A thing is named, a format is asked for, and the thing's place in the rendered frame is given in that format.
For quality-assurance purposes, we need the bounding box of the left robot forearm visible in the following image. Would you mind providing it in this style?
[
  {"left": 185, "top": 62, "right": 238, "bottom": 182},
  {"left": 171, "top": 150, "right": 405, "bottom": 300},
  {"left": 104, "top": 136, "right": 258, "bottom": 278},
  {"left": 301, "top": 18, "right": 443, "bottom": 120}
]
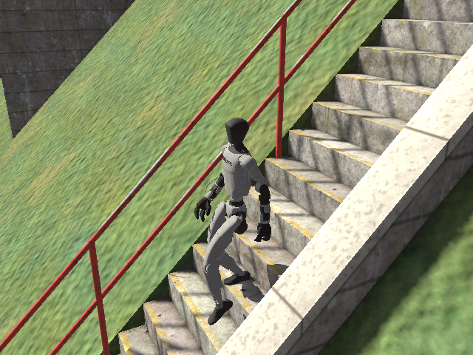
[{"left": 259, "top": 184, "right": 270, "bottom": 224}]

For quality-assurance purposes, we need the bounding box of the right robot forearm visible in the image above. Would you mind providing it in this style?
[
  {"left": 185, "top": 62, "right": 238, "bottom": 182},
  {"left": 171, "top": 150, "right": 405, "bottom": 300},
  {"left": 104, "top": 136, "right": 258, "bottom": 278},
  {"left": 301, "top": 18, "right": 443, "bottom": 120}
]
[{"left": 205, "top": 173, "right": 225, "bottom": 201}]

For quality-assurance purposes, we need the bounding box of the left robot upper arm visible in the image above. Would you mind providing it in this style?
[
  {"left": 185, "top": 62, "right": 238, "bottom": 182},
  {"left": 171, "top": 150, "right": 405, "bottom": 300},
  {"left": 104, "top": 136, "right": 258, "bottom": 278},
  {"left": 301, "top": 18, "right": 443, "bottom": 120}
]
[{"left": 238, "top": 154, "right": 268, "bottom": 193}]

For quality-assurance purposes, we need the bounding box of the right robot upper arm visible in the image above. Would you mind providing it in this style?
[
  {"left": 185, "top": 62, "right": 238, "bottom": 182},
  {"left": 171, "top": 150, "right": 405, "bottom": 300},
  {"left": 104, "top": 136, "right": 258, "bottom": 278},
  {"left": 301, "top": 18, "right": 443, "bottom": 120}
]
[{"left": 221, "top": 143, "right": 233, "bottom": 177}]

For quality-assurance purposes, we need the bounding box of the right robot hand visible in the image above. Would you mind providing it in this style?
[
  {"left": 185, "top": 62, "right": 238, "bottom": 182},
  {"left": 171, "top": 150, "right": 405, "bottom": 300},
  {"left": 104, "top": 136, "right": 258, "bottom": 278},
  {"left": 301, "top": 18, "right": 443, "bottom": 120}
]
[{"left": 194, "top": 197, "right": 211, "bottom": 222}]

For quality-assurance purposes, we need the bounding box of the robot right shin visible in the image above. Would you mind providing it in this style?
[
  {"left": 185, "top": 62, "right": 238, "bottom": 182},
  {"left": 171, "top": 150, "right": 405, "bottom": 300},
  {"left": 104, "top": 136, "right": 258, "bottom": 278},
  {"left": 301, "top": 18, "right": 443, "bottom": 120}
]
[{"left": 217, "top": 250, "right": 245, "bottom": 276}]

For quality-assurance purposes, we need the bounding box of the robot left thigh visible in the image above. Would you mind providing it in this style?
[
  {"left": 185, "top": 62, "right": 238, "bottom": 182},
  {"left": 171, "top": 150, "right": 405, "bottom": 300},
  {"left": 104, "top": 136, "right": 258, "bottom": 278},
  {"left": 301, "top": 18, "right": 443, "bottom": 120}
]
[{"left": 203, "top": 212, "right": 248, "bottom": 272}]

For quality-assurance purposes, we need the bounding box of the left robot hand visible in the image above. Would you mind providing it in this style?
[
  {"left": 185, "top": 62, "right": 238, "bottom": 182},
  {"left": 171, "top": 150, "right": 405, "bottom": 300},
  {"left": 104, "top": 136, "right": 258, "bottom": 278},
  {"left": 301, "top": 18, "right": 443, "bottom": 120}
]
[{"left": 254, "top": 223, "right": 271, "bottom": 242}]

